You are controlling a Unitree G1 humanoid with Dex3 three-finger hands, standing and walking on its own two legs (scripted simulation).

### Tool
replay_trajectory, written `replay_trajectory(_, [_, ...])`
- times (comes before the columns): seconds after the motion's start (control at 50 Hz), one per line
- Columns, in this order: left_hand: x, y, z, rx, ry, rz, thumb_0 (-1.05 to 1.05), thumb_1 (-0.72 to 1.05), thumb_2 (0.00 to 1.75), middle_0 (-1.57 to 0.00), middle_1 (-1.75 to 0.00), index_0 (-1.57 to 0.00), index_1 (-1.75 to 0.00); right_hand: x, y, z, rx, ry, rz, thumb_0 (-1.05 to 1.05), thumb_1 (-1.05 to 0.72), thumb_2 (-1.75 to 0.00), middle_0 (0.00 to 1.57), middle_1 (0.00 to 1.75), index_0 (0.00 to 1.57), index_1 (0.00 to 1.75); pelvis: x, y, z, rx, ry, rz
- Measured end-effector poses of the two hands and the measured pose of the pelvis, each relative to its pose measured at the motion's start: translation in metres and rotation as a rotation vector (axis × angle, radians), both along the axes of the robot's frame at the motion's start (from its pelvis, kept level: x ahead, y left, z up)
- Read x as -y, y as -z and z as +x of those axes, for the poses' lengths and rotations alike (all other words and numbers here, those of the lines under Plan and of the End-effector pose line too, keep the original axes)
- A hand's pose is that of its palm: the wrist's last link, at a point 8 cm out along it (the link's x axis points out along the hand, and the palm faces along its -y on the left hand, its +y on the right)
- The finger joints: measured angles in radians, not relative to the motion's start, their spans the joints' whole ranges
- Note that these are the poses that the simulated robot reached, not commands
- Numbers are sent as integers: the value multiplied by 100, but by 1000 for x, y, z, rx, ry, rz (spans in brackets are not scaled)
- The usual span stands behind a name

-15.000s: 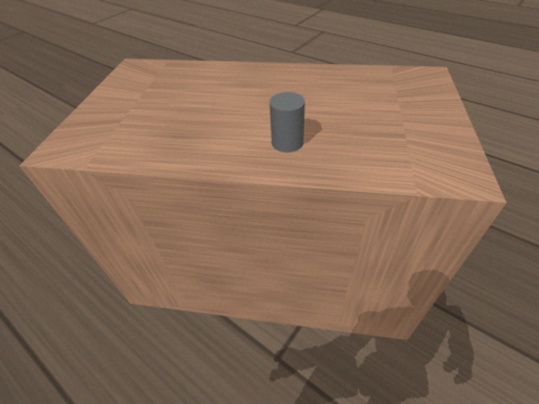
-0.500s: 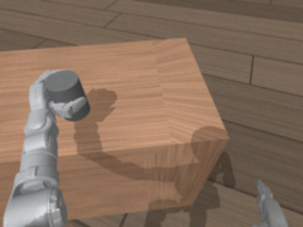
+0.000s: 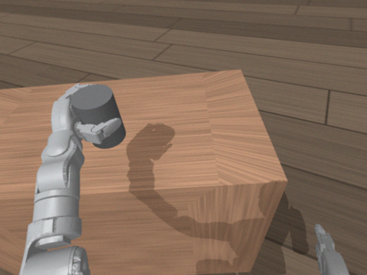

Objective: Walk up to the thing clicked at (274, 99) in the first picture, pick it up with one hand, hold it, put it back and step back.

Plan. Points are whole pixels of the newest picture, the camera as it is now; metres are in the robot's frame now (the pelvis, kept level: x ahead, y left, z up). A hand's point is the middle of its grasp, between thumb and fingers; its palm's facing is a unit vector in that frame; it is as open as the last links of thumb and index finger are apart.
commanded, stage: lift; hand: left
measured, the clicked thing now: (101, 117) +0.40 +0.20 +0.19
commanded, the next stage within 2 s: hold in 0.70 s
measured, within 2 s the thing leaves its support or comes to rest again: neither
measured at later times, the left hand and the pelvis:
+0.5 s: hand (93, 107) +0.36 +0.18 +0.25, palm faces +0.18 -0.98 -0.01, open 10.8 cm; pelvis -0.01 -0.01 +0.01, yaw +1 degrees
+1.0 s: hand (87, 101) +0.35 +0.18 +0.27, palm faces +0.17 -0.98 +0.00, open 10.8 cm; pelvis +0.00 +0.00 +0.01, yaw +1 degrees
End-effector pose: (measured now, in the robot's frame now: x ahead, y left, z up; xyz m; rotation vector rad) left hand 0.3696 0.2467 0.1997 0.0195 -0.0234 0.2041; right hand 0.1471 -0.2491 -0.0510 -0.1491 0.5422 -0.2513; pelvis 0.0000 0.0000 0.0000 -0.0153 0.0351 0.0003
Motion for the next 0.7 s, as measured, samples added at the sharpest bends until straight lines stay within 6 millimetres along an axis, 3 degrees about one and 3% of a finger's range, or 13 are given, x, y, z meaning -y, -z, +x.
replay_trajectory(0.28, [11,-31,-33,7,-2,-4,0,-52,116,-64,-105,-67,-106,3,1,2,29,-3,2,-1,54,-5,5,5,5,5,5,-5,-5,48,-13,7])
replay_trajectory(0.44, [17,-46,-39,-6,12,-9,0,-52,116,-64,-105,-67,-106,1,5,6,38,-9,24,-1,53,-5,5,5,5,5,6,-6,-7,58,-20,9])
replay_trajectory(0.7, [20,-52,-44,-11,18,-15,0,-53,116,-64,-104,-68,-105,3,8,6,33,0,27,-1,52,-5,5,5,5,5,7,-7,-4,60,-20,12])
